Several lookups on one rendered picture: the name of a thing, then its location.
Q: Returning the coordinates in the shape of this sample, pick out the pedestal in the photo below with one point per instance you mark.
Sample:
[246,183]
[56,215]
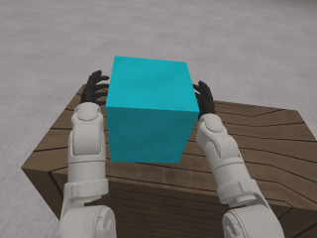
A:
[180,200]

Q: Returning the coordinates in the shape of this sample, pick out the robot right forearm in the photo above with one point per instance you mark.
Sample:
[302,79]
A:
[235,186]

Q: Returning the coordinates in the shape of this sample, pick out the carton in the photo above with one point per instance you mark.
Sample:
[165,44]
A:
[151,109]

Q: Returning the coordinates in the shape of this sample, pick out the robot right hand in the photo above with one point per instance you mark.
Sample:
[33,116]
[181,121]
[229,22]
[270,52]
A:
[205,103]

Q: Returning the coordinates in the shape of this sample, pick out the robot right upper arm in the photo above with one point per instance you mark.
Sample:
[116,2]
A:
[255,221]

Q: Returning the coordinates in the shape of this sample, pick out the robot left hand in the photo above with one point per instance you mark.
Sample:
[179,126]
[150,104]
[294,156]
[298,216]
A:
[88,93]

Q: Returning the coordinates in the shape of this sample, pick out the robot left upper arm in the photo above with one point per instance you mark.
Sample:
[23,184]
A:
[96,221]

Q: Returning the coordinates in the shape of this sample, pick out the robot left forearm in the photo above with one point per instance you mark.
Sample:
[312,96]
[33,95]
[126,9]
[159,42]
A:
[86,156]

